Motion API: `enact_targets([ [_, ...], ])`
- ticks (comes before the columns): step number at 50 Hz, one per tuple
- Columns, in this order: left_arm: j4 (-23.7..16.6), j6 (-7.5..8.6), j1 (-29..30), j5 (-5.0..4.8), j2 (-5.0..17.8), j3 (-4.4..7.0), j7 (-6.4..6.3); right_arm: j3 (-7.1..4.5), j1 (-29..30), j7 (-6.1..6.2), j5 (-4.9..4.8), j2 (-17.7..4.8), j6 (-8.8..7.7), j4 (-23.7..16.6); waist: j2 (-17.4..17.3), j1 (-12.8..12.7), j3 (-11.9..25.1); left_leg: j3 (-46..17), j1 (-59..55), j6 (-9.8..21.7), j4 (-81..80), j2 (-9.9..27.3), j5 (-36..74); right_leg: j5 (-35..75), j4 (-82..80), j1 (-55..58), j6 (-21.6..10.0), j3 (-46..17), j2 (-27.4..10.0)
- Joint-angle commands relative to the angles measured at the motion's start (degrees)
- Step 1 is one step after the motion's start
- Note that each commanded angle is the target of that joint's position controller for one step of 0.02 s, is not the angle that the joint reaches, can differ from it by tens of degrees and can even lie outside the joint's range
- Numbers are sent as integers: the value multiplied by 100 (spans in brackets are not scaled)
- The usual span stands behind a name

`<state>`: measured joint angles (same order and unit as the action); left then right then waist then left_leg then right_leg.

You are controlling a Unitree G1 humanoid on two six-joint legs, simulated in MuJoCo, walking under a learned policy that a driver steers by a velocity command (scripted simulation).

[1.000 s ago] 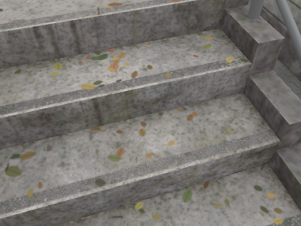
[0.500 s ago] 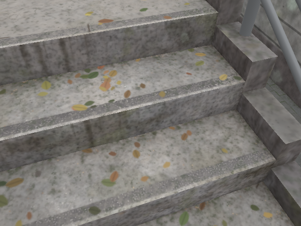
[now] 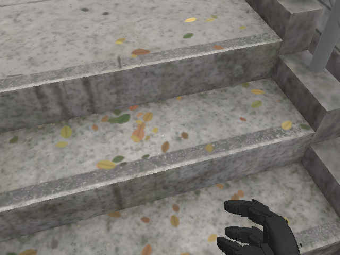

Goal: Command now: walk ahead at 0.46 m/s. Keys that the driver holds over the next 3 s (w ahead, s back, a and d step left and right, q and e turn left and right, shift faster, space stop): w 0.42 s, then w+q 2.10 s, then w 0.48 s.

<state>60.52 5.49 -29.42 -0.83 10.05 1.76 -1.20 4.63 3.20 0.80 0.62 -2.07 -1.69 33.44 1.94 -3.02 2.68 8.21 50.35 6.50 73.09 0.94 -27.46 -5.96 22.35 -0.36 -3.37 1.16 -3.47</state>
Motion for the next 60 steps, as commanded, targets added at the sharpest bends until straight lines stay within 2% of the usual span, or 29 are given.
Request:
enact_targets([
  [1, -1063, 103, 477, 290, 444, 235, 172, -899, -2485, 196, 49, -2248, 92, 893, -1948, 995, 1750, -5982, -4308, 1100, -5554, 1701, -1186, -120, 6890, -3527, 12, -862, 1138],
  [4, -1778, -106, 1121, 515, -27, 136, 201, -770, -1497, 90, 67, -1170, -168, 1417, -234, 62, -403, -4115, -2174, 583, -5227, 1400, -2270, 250, 8637, -5082, -169, -703, 429],
  [6, -1804, -258, 799, 401, -337, 0, 121, -613, -1646, 1, 197, -492, -315, 1939, -356, -335, -529, -2789, -1817, 308, -4946, 989, -741, 288, 9229, -5364, -284, -943, 592],
  [12, -2456, -494, 2017, 243, -419, -101, 28, -652, -2355, -70, 55, -1029, -594, 2229, -387, -44, -696, -1757, -2205, 451, -5733, 1041, 537, 60, 9888, -6600, -153, -557, 823],
  [15, -2847, -463, 2786, 387, -530, -171, -83, -743, -3009, -89, -38, -1345, -691, 2387, -424, 193, -1027, -1918, -3268, 579, -6163, 1171, 289, -680, 10394, -8074, -309, -434, 604],
  [19, -3773, -511, 4164, 355, -692, -414, 103, -635, -4112, 131, -45, -962, -578, 2864, -473, 576, -893, -1590, -4583, 350, -6882, 959, 713, -1694, 8352, -8300, -409, 387, -192],
  [22, -3753, -558, 4176, 128, -753, -505, 324, -617, -4139, 286, -180, -989, -423, 2664, -104, 743, -641, -1235, -4930, 611, -7686, 962, 3844, -1499, 5634, -6274, -300, 1028, -127],
  [23, -3885, -830, 5415, 447, -667, -588, 657, -335, -4731, -768, 503, -895, -395, 3206, -1527, 274, 627, -1576, -4230, 1215, -7104, 1619, 7292, -2910, 5895, -5415, -716, 1010, 352],
  [25, -3347, -1081, 4352, 530, -137, -432, 773, -663, -3983, -1127, 253, -1874, -458, 2750, -1097, -434, 843, -1023, -5783, 1211, -6260, 1627, 11361, -2064, 5072, -5352, -660, 1321, 591],
  [26, -2980, -984, 3773, 366, -81, -423, 718, -791, -3812, -1026, 159, -2239, -479, 2661, -1111, -414, 957, -941, -6407, 928, -5746, 1669, 11825, -1660, 4082, -4860, -515, 1180, 767],
  [27, -2676, -880, 3422, 197, 37, -417, 601, -940, -4003, -1046, 370, -2574, -391, 2797, -1430, -428, 1408, -937, -6187, 908, -5251, 1723, 13115, -1133, 3717, -3721, -580, 1049, 932],
  [28, -2185, -829, 2585, -5, 98, -404, 470, -838, -4362, -1111, 694, -2094, -405, 2961, -799, -540, 1991, -1260, -4038, 541, -4094, 1448, 12458, -427, 3711, -1188, -946, -51, 661],
  [29, -1605, -860, 1172, 141, 413, -306, 316, -726, -4158, -1204, 844, -1724, -390, 2672, 231, -948, 2549, -1579, -2327, 522, -2845, 859, 9654, -235, 2421, 783, -1425, -1742, 44],
  [30, -900, -720, -481, 415, 949, -34, 305, -657, -3761, -1280, 608, -1149, -274, 2760, 1393, -1261, 2487, -1715, -959, 194, 596, -387, 2682, 682, 900, 1469, -2283, -3889, -1264],
  [31, -607, -455, -719, 629, 1097, 97, 246, -749, -3192, -1216, 288, -1258, -279, 2617, 408, -1128, 1595, -2708, 272, 236, 3466, -533, 2936, -351, 258, 527, -1970, -4697, -1583],
  [33, -201, -124, 753, 333, 81, -146, 357, -736, -2379, -892, 199, -956, -366, 2307, 137, -206, 589, -2512, 1734, 740, 5376, -414, 2545, -124, 374, -456, -1654, -3365, -1605],
  [36, 117, -122, 1764, 530, -946, -437, 507, -427, -1883, -707, 145, -243, -2, 1930, -683, 752, 355, -2026, 2304, 1283, 5661, 69, 2319, 246, -24, -1292, -902, -882, -1139],
  [38, 155, -54, 1809, 612, -692, -343, 381, -273, -1652, -710, -99, 41, 54, 1815, 54, 990, -106, -1525, 2800, 1205, 6614, 40, 1052, -15, -382, -1860, -708, 97, -815],
  [41, 169, -28, 1761, 1067, -266, -402, 463, -225, -429, -710, -162, -597, -45, 1150, -239, 1061, -146, -876, 2082, 1303, 4601, 266, 1920, -995, -1077, -3092, -517, 979, -328],
  [44, 21, -141, 1353, 884, 419, -336, 608, -252, 867, -647, -192, -1129, 109, 616, 390, 560, 61, -253, 264, 726, 2394, 285, 1702, 431, -2368, -3337, -801, 1278, -605],
  [46, 39, 161, 1033, 671, 1362, -175, 724, -294, 4, -713, -106, -1041, 255, 757, 449, 1108, 217, 159, -684, 394, 1716, -196, 1840, 7499, -1584, -2202, -1025, 1395, -1286],
  [48, 81, 306, 824, 380, 1973, 61, 719, -356, -578, -694, 34, -1157, 280, 866, 806, 1211, 275, 316, -272, 160, -293, -678, 790, 9401, -588, 211, -747, 1173, -1627],
  [49, 104, 274, 920, 292, 1815, 107, 756, -451, -1106, -601, 38, -1336, 211, 991, 902, 1327, 273, 559, -630, 76, -1491, -1035, 780, 9746, 235, 814, -836, 1181, -1544],
  [51, -116, 137, 547, 823, 1046, 18, 988, -694, -3253, -259, -79, -2030, 262, 1829, -383, 1381, 2236, -2547, -4918, 1225, -2014, -517, 2961, 7579, 3681, -2280, -502, 548, -1022],
  [52, -161, -86, 1090, 683, 964, 139, 1189, -694, -3996, -346, 310, -2094, 370, 2185, -1625, 1594, 1754, -5098, -4851, 1914, -4491, 356, 2213, 340, 6788, -4223, -332, 7, 771],
  [53, -401, -126, 1244, 471, 588, 55, 1183, -847, -3964, -270, 300, -2197, 236, 2283, -1225, 1495, 1269, -5451, -4803, 1504, -4754, 711, 1100, 390, 8582, -5675, -516, -1333, 895],
  [54, -440, -44, 1604, 507, 256, -31, 969, -771, -3503, -270, 197, -1770, 19, 2483, -1069, 1113, 412, -4900, -4177, 1233, -4520, 579, 444, 461, 9399, -6596, -603, -1382, 740],
  [57, -893, -118, 2022, 677, -234, -286, 599, -367, -1717, -398, 173, -473, -195, 2665, -141, -68, 324, -3350, -2438, 971, -4466, 131, 1155, 116, 9472, -6624, -868, -1130, 450],
  [60, -1338, -200, 2492, 611, 265, -238, 539, -327, -1772, -360, 327, -799, -469, 2546, -175, 35, 232, -2406, -1762, 852, -5119, -18, 1623, -1091, 8561, -6129, -623, -251, 238],
])
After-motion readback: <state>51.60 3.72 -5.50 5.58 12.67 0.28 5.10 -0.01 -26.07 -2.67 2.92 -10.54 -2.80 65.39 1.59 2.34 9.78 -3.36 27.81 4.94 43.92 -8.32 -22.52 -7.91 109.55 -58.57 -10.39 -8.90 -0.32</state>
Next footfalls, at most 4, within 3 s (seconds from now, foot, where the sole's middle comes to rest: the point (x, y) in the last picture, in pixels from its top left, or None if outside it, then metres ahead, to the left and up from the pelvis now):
0.54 right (214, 235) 0.47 -0.08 -0.48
0.98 left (144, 138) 0.71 0.15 -0.32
1.40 right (189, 34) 1.07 0.02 -0.16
2.02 left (87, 19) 1.15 0.40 -0.16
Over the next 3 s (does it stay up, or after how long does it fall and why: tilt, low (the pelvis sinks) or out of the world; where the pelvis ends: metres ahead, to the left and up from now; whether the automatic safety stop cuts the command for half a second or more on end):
stays up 1.38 0.66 0.62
